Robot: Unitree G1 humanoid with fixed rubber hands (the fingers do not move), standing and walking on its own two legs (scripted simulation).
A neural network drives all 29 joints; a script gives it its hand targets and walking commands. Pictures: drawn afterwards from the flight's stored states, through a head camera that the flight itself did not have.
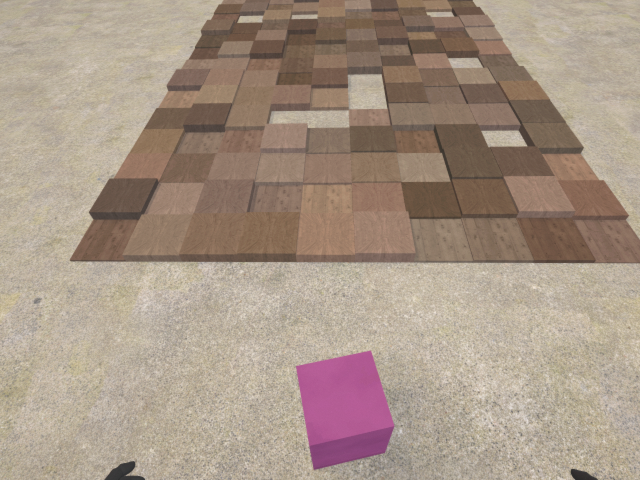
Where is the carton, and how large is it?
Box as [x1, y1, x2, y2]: [296, 351, 393, 469]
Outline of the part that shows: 370,351 296,366 308,441 314,469 381,453 385,450 393,428 393,423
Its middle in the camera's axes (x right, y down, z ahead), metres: +0.06 +0.49 +1.09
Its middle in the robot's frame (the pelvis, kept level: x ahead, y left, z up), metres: +0.42 +0.00 -0.66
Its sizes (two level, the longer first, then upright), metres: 0.210 0.200 0.250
